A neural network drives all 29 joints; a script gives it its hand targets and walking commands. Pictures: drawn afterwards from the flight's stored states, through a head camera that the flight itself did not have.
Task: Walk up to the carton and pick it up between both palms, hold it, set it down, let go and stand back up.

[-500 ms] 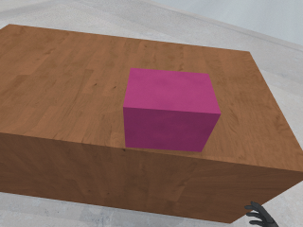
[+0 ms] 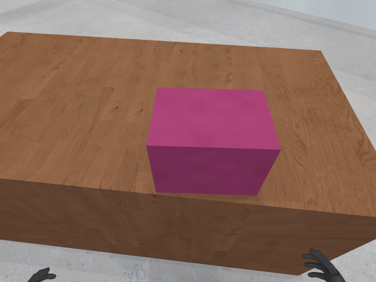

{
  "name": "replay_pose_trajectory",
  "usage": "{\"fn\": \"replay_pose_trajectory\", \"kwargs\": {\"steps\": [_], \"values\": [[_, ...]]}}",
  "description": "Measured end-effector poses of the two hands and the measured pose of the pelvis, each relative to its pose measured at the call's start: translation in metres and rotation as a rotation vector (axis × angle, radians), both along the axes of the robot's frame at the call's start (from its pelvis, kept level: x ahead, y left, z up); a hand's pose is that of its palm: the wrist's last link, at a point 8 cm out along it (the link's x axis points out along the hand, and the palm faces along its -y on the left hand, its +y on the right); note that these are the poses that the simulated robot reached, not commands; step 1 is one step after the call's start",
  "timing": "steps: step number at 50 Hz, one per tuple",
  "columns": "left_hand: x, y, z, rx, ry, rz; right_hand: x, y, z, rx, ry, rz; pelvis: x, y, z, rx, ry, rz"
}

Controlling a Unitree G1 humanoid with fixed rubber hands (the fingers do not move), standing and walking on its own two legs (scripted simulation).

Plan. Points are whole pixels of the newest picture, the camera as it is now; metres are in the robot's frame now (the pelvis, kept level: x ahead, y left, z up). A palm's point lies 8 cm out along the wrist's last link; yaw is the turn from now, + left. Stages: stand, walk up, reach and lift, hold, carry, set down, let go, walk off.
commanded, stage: walk up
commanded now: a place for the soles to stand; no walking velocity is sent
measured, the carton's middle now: (208, 142) +0.42 -0.03 +0.04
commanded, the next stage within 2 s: reach and lift in 0.40 s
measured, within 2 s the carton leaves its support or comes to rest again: neither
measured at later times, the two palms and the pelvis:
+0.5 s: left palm out of the picture +0.08 +0.32 -0.07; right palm out of the picture +0.14 -0.30 -0.07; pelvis -0.01 -0.01 +0.00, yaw +0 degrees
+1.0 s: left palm (58, 233) +0.21 +0.29 -0.03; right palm (329, 247) +0.20 -0.28 -0.02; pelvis +0.02 +0.00 +0.01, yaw +1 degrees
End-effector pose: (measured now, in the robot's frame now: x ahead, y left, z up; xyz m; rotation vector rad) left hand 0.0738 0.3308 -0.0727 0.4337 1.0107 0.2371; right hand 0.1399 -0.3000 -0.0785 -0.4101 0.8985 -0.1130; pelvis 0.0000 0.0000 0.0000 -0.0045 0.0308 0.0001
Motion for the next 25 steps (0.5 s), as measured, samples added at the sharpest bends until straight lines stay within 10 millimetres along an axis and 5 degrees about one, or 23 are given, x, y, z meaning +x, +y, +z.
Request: {"fn": "replay_pose_trajectory", "kwargs": {"steps": [25], "values": [[0.006, -0.007, 0.006, 0.001, -0.019, 0.033, 0.003, -0.005, 0.009, -0.021, -0.076, 0.046, -0.008, -0.007, 0.000, 0.007, -0.014, 0.006]]}}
